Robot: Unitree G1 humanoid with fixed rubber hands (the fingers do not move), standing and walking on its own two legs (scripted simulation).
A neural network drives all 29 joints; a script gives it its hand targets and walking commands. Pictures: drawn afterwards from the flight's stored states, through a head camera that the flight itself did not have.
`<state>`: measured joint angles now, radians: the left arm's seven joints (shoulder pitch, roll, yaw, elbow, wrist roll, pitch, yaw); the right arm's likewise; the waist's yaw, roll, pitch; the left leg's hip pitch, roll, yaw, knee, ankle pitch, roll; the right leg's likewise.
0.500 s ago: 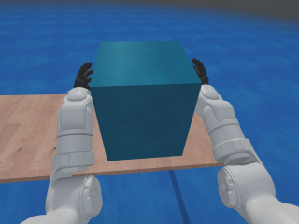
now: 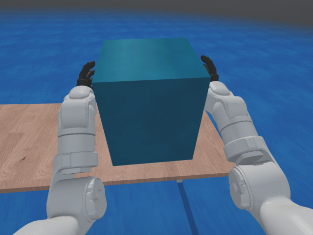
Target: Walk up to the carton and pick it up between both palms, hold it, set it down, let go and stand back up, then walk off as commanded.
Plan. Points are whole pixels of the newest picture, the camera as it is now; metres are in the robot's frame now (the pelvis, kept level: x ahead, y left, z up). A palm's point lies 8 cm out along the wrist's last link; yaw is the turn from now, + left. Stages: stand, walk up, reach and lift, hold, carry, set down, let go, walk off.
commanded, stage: hold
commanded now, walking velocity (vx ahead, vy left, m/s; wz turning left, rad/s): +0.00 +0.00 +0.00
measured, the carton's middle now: (149, 101) +0.37 +0.00 +0.22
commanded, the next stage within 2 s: none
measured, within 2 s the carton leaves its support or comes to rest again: neither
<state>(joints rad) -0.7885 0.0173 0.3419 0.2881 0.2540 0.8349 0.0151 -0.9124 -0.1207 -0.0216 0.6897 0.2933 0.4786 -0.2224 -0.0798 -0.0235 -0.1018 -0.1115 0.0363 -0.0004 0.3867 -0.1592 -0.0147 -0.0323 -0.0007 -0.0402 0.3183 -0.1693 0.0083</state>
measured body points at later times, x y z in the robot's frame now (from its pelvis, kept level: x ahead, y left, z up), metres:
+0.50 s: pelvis +0.00 +0.00 +0.00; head -0.09 +0.02 +0.44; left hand +0.38 +0.16 +0.25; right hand +0.38 -0.14 +0.28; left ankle +0.04 +0.12 -0.75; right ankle +0.01 -0.12 -0.75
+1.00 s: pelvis +0.01 +0.00 +0.00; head -0.08 +0.02 +0.44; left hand +0.38 +0.16 +0.25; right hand +0.39 -0.14 +0.28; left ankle +0.04 +0.13 -0.75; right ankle +0.01 -0.12 -0.75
